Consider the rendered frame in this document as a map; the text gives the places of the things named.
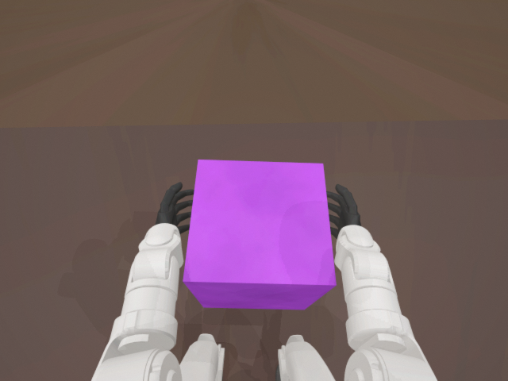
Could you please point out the carton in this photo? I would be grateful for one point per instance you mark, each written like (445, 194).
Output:
(259, 235)

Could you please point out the right robot forearm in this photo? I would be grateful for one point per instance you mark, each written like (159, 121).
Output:
(374, 315)

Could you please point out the right robot upper arm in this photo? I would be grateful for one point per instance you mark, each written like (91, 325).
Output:
(374, 364)

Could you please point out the right robot shin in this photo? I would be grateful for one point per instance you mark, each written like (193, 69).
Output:
(294, 338)

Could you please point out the left robot upper arm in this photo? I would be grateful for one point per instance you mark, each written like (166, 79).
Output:
(152, 365)

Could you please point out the right robot hand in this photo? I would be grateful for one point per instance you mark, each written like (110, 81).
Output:
(347, 211)

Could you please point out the left robot forearm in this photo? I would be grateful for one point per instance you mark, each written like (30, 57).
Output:
(147, 319)

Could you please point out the robot left thigh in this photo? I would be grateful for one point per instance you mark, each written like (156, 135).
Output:
(203, 361)

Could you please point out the left robot hand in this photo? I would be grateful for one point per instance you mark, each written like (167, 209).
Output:
(169, 208)

